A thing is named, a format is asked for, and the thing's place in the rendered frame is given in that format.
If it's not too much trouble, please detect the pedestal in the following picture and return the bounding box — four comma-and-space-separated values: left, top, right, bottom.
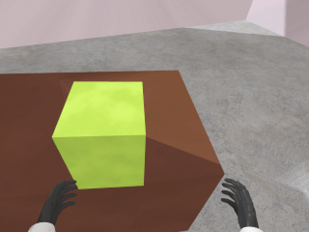
0, 70, 225, 232

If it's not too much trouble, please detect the robot right hand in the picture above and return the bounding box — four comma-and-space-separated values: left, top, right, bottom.
221, 178, 259, 229

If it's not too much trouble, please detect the carton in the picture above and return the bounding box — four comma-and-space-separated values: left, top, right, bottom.
52, 81, 146, 189

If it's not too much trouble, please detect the robot left hand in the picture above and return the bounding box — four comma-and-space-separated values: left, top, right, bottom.
37, 180, 78, 226

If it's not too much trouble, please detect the robot left forearm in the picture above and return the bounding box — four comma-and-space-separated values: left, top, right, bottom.
28, 222, 56, 232

